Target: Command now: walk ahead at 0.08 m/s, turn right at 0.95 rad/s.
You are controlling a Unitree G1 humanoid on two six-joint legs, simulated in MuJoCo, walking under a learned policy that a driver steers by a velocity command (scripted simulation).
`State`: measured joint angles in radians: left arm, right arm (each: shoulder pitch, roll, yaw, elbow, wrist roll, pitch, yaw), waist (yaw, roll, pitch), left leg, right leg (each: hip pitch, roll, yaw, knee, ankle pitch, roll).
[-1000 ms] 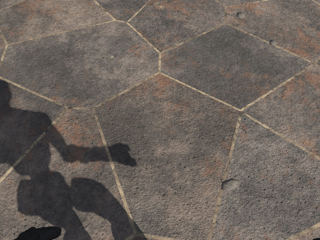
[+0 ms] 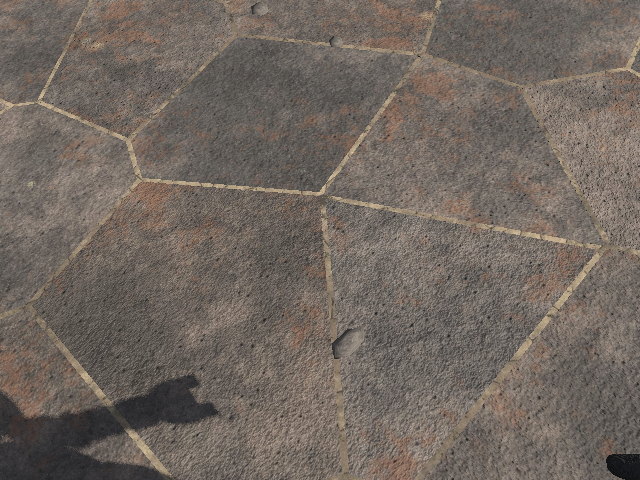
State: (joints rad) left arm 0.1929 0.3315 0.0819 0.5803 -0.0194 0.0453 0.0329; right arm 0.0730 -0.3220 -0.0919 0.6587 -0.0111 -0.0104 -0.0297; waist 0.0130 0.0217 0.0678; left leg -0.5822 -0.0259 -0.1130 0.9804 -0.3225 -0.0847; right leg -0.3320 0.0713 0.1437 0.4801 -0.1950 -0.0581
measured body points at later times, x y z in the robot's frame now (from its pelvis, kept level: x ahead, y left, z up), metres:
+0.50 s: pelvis +0.17 -0.01 +0.00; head +0.20 +0.01 +0.45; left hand +0.46 +0.15 -0.07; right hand +0.03 -0.27 -0.11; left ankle +0.09 +0.15 -0.74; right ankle +0.22 -0.16 -0.71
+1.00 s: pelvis +0.55 -0.02 -0.05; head +0.58 -0.01 +0.40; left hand +0.43 +0.23 -0.18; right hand +0.85 -0.21 -0.11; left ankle +0.67 +0.03 -0.75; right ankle +0.27 -0.18 -0.68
